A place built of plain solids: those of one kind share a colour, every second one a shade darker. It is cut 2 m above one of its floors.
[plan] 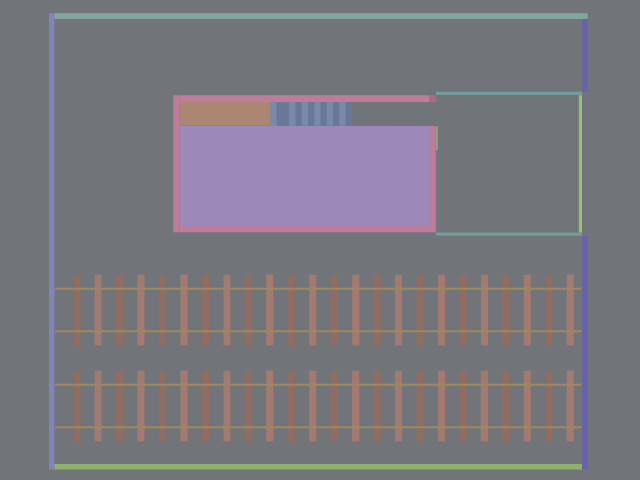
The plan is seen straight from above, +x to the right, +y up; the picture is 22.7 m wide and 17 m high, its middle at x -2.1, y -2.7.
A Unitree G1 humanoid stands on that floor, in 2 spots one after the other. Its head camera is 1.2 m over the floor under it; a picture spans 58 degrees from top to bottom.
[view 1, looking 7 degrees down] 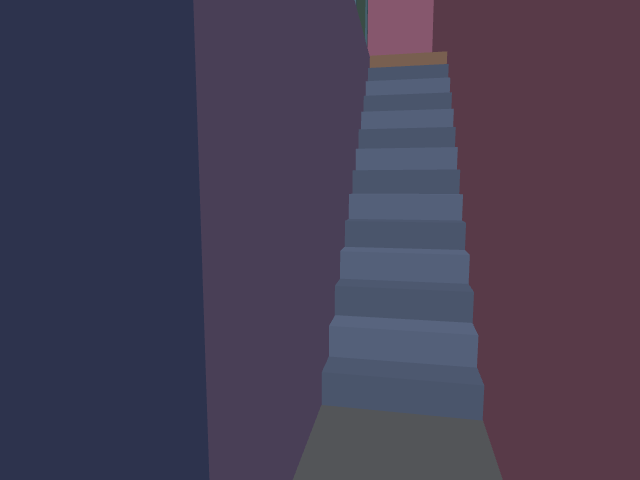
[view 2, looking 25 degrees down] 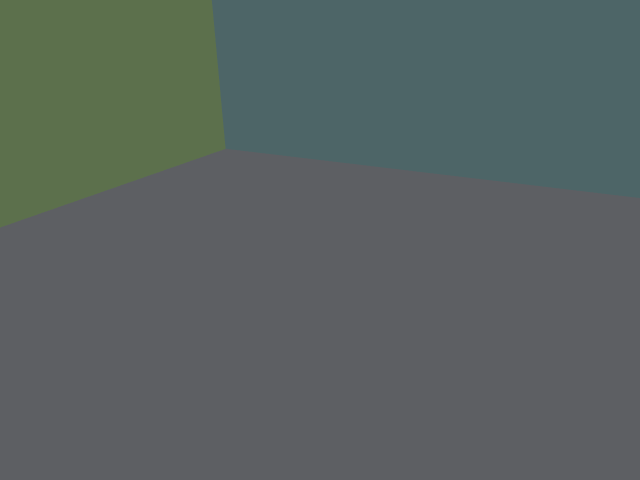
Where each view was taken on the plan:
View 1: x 1.26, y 1.76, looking -169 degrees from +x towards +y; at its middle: upper_front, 2.25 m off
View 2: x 3.86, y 1.76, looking -65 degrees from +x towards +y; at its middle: ground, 2.84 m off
